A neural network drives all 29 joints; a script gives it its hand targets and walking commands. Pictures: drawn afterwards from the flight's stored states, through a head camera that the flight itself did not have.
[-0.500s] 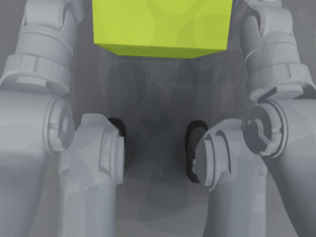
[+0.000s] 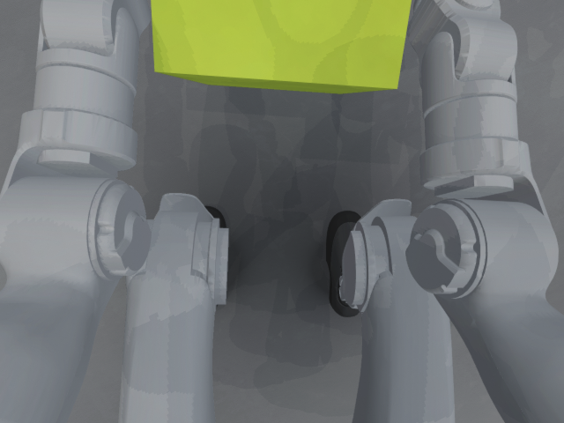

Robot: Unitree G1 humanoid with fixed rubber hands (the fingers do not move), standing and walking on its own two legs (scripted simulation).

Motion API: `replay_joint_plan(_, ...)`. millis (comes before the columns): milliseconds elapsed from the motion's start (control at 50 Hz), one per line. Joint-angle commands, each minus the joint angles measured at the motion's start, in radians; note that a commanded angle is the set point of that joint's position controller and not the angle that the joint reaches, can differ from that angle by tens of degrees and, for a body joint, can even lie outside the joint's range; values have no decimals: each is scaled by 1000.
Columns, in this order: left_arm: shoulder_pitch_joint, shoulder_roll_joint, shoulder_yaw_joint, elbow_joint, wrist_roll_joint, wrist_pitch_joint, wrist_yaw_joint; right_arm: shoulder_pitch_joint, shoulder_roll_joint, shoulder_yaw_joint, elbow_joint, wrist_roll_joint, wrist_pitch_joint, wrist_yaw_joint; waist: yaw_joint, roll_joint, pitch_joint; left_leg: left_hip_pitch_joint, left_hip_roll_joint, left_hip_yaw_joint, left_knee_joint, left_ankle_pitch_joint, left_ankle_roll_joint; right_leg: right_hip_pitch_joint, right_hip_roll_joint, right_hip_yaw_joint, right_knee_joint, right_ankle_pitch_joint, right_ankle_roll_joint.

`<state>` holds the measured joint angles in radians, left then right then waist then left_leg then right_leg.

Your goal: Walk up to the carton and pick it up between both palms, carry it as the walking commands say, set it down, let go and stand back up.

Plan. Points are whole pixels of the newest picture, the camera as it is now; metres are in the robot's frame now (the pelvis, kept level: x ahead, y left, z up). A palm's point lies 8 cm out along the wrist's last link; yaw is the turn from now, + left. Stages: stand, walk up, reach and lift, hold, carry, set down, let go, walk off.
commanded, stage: reach and lift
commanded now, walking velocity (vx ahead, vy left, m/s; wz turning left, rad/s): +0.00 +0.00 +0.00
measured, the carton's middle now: out of the picture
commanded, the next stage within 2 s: none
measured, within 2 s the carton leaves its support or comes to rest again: neither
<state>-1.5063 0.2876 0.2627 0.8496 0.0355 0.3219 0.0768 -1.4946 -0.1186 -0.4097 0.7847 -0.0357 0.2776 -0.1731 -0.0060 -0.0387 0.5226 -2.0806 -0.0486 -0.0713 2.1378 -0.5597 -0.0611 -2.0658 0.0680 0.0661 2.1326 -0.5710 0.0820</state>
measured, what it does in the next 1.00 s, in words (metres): rises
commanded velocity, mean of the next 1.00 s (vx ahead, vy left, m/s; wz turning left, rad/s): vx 0.00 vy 0.00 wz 0.00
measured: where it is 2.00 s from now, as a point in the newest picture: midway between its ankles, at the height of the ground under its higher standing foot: (276, 279)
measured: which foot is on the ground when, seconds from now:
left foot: down 0.00-1.00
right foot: down 0.00-1.00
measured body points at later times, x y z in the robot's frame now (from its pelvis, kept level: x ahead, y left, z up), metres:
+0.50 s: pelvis -0.01 +0.00 +0.04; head +0.36 +0.01 +0.29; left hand +0.57 +0.16 -0.09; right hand +0.56 -0.13 -0.09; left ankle +0.13 +0.13 -0.36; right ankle +0.13 -0.14 -0.36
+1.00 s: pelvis -0.02 -0.01 +0.08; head +0.33 +0.01 +0.35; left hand +0.55 +0.16 -0.02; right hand +0.54 -0.13 -0.02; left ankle +0.13 +0.13 -0.36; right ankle +0.13 -0.14 -0.36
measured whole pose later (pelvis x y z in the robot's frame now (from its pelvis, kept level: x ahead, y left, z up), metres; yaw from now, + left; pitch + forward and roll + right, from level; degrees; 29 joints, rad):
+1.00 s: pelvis -0.02 -0.01 +0.08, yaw +1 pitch +25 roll +0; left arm -1.42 0.17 0.36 0.60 0.12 0.46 0.04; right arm -1.34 -0.03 -0.47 0.47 -0.09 0.42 -0.14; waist 0.00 0.00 0.52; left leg -1.82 -0.06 -0.08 1.85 -0.47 -0.06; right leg -1.80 0.06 0.07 1.86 -0.49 0.07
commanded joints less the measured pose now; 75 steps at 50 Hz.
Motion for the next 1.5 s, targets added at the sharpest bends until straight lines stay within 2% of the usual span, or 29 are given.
replay_joint_plan(0, -696, -1057, -449, -241, -128, -33, -291, -606, 1011, 505, -92, 129, 29, 316, 21, 130, -1980, 748, -61, 164, -223, 306, 30, 576, 83, -206, -171, 285, -43)
replay_joint_plan(20, -792, -1030, -494, -338, -174, -37, -296, -566, 1017, 508, -77, 125, 46, 319, -18, 89, -2043, 738, -62, 163, -204, 296, 31, 628, 85, -192, -163, 304, -66)
replay_joint_plan(60, -693, -1049, -447, -251, -124, -21, -291, -577, 1015, 498, -60, 127, 42, 323, 57, 180, -1973, 717, -73, 186, -221, 316, 32, 577, 90, -176, -193, 298, -63)
replay_joint_plan(120, -592, -1078, -420, -159, -136, -13, -291, -618, 1021, 542, -162, 125, 41, 309, 31, 27, -2002, 683, -87, 175, -227, 357, 45, 611, 99, -194, -206, 334, -45)
replay_joint_plan(200, -670, -1077, -450, -241, -137, -15, -291, -556, 1031, 508, -92, 98, 63, 311, -17, 55, -1991, 729, -77, 167, -245, 306, 42, 592, 100, -197, -223, 288, -47)
replay_joint_plan(280, -568, -1093, -399, -144, -118, 11, -295, -624, 1018, 585, -169, 111, 65, 302, 55, -2, -2035, 671, -90, 176, -258, 327, 51, 715, 97, -189, -231, 326, -40)
replay_joint_plan(340, -661, -1047, -461, -312, -143, 8, -292, -699, 986, 626, -243, 178, 79, 317, 81, 55, -2149, 770, -90, 169, -283, 328, 58, 710, 92, -174, -241, 318, -39)
replay_joint_plan(400, -660, -1116, -539, -335, -177, 31, -272, -640, 953, 602, -314, 140, 77, 283, -36, 84, -2329, 907, -90, 159, -283, 414, 33, 812, 103, -201, -259, 414, -47)
replay_joint_plan(420, -645, -1064, -464, -234, -124, 41, -279, -579, 973, 566, -154, 91, 101, 290, 20, 57, -2117, 766, -81, 157, -296, 280, 36, 699, 88, -177, -276, 277, -52)
replay_joint_plan(460, -609, -1061, -480, -232, -114, 46, -297, -619, 975, 588, -221, 112, 103, 302, 36, 60, -2102, 749, -86, 175, -316, 267, 40, 718, 95, -168, -295, 269, -52)
replay_joint_plan(520, -594, -1183, -495, -282, -127, 42, -301, -568, 1015, 574, -265, 88, 101, 304, -27, 69, -2224, 789, -101, 184, -320, 343, 31, 792, 103, -178, -318, 381, -62)
replay_joint_plan(640, -640, -1124, -494, -358, -125, 53, -282, -658, 1043, 628, -333, 149, 112, 312, 26, 85, -2282, 897, -103, 171, -374, 316, 53, 814, 105, -170, -357, 323, -42)
replay_joint_plan(700, -626, -1113, -469, -280, -123, 65, -297, -642, 1090, 646, -262, 127, 143, 302, 38, -24, -2216, 755, -104, 182, -403, 227, 60, 863, 95, -160, -407, 244, -30)
replay_joint_plan(740, -629, -1113, -492, -320, -130, 60, -313, -560, 1108, 638, -213, 114, 150, 305, 52, 3, -2241, 747, -102, 184, -402, 265, 60, 899, 94, -135, -398, 296, -29)
replay_joint_plan(760, -623, -1160, -521, -322, -128, 79, -309, -549, 1050, 606, -281, 88, 145, 309, 0, 73, -2325, 859, -104, 169, -428, 269, 47, 844, 105, -169, -403, 314, -51)
replay_joint_plan(840, -618, -1142, -489, -316, -108, 75, -304, -621, 1108, 633, -263, 130, 146, 323, 58, 51, -2268, 824, -107, 178, -447, 257, 54, 875, 100, -155, -426, 275, -37)
replay_joint_plan(860, -652, -1205, -539, -359, -166, 83, -306, -623, 1078, 650, -354, 121, 141, 310, -28, 33, -2422, 896, -99, 162, -419, 285, 46, 932, 104, -162, -418, 303, -49)
replay_joint_plan(900, -664, -1186, -508, -334, -142, 89, -310, -529, 1087, 600, -209, 83, 170, 319, -28, 31, -2308, 838, -102, 149, -463, 202, 46, 868, 103, -169, -442, 228, -53)
replay_joint_plan(920, -585, -1162, -471, -248, -105, 103, -316, -631, 1045, 619, -275, 120, 161, 325, 47, 90, -2227, 830, -104, 178, -467, 197, 47, 831, 99, -147, -454, 208, -47)
replay_joint_plan(980, -629, -1200, -563, -366, -152, 117, -307, -589, 1066, 647, -353, 118, 169, 330, -54, 75, -2446, 1047, -94, 122, -486, 292, 40, 872, 103, -185, -457, 298, -47)
replay_joint_plan(1040, -651, -1220, -531, -362, -151, 105, -303, -596, 1124, 646, -330, 107, 180, 336, -16, 10, -2376, 999, -109, 142, -524, 195, 49, 906, 109, -179, -505, 217, -46)
replay_joint_plan(1120, -608, -1191, -508, -360, -119, 106, -305, -615, 1118, 658, -299, 132, 174, 344, 33, 85, -2323, 976, -111, 151, -542, 251, 51, 922, 104, -148, -524, 245, -39)
replay_joint_plan(1160, -679, -1175, -546, -411, -128, 101, -296, -543, 1161, 659, -279, 101, 185, 344, -6, 0, -2384, 1033, -106, 143, -547, 242, 42, 912, 112, -168, -544, 249, -47)
replay_joint_plan(1200, -585, -1199, -517, -338, -111, 101, -308, -488, 1179, 632, -214, 99, 185, 340, 22, 47, -2284, 942, -106, 151, -561, 188, 59, 949, 112, -139, -555, 202, -47)
replay_joint_plan(1220, -475, -1201, -481, -225, -86, 111, -316, -530, 1124, 660, -246, 110, 178, 340, 50, 71, -2187, 870, -104, 173, -551, 173, 59, 940, 99, -121, -575, 178, -35)
replay_joint_plan(1260, -581, -1208, -540, -405, -122, 95, -310, -620, 1137, 723, -431, 143, 165, 335, 47, 21, -2466, 1037, -125, 160, -562, 292, 58, 1052, 111, -148, -551, 308, -29)
replay_joint_plan(1320, -531, -1167, -489, -302, -90, 110, -321, -533, 1149, 675, -222, 114, 188, 336, 86, 44, -2274, 930, -122, 164, -590, 209, 60, 1000, 101, -129, -581, 199, -20)
replay_joint_plan(1340, -582, -1231, -561, -397, -126, 107, -320, -492, 1168, 679, -267, 114, 186, 333, -5, 49, -2395, 1006, -110, 146, -592, 192, 52, 1038, 114, -141, -593, 213, -37)
replay_joint_plan(1480, -542, -1225, -613, -399, -154, 118, -314, -366, 1149, 657, -272, 64, 193, 327, -63, 51, -2323, 1030, -113, 137, -638, 238, 29, 1061, 117, -124, -643, 275, -55)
